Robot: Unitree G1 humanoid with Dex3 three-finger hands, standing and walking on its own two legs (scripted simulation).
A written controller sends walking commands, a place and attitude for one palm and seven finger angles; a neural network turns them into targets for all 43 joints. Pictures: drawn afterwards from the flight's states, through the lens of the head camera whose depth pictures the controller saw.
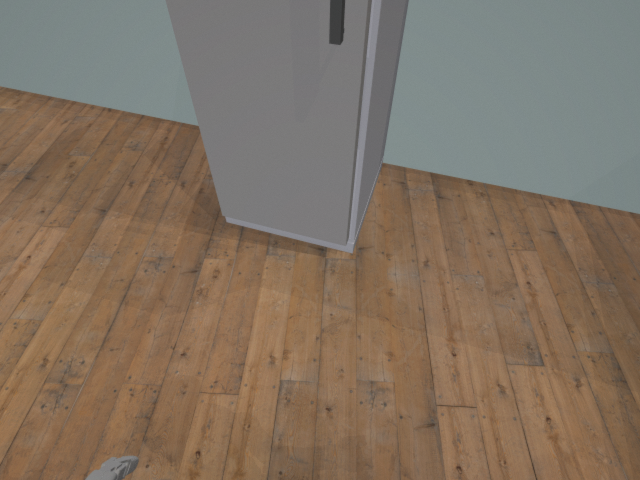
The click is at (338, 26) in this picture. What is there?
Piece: fridge door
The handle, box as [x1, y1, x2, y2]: [329, 0, 344, 44]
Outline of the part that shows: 330,0 329,43 340,44 342,41 344,0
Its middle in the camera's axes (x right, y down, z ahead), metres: +0.04 -0.58 +0.77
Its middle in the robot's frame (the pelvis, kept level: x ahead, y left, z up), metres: +1.01 +0.02 +0.27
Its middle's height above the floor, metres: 1.04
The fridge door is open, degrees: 0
